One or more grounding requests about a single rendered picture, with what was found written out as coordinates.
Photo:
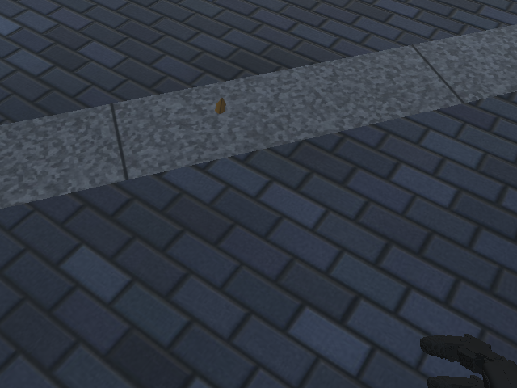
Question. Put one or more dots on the right robot hand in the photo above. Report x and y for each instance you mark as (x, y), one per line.
(473, 354)

